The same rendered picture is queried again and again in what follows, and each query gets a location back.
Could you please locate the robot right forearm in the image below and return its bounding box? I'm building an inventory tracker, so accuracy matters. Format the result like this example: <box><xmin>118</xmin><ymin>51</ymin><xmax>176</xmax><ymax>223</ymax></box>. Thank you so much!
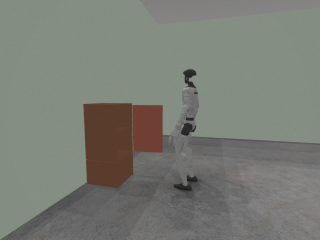
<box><xmin>192</xmin><ymin>108</ymin><xmax>199</xmax><ymax>120</ymax></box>

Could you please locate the left robot upper arm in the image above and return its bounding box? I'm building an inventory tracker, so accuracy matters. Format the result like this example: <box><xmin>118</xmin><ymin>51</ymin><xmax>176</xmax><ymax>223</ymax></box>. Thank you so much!
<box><xmin>182</xmin><ymin>87</ymin><xmax>191</xmax><ymax>112</ymax></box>

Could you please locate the left robot hand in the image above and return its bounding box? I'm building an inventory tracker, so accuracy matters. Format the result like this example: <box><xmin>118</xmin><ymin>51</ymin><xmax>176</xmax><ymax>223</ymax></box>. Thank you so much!
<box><xmin>168</xmin><ymin>128</ymin><xmax>180</xmax><ymax>146</ymax></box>

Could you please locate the humanoid robot torso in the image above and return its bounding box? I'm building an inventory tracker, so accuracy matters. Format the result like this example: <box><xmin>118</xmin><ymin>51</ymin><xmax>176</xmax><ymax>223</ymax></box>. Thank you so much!
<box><xmin>182</xmin><ymin>87</ymin><xmax>198</xmax><ymax>131</ymax></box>

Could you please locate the cupboard door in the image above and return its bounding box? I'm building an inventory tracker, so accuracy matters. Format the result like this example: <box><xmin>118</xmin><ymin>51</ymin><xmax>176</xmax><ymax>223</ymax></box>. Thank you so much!
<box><xmin>132</xmin><ymin>105</ymin><xmax>163</xmax><ymax>153</ymax></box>

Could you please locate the robot left forearm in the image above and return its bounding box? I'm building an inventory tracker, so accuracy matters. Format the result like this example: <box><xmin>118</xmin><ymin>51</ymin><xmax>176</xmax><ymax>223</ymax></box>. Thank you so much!
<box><xmin>175</xmin><ymin>105</ymin><xmax>188</xmax><ymax>130</ymax></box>

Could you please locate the robot right shin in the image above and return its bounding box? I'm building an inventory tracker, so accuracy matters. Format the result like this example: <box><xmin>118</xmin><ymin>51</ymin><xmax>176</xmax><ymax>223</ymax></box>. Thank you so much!
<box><xmin>183</xmin><ymin>151</ymin><xmax>194</xmax><ymax>178</ymax></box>

